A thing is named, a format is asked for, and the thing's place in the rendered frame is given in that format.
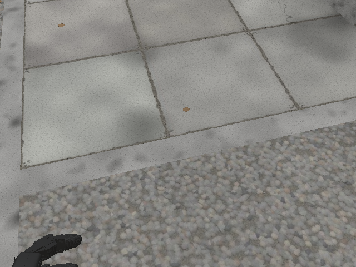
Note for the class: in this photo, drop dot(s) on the robot left hand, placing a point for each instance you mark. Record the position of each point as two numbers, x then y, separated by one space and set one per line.
46 247

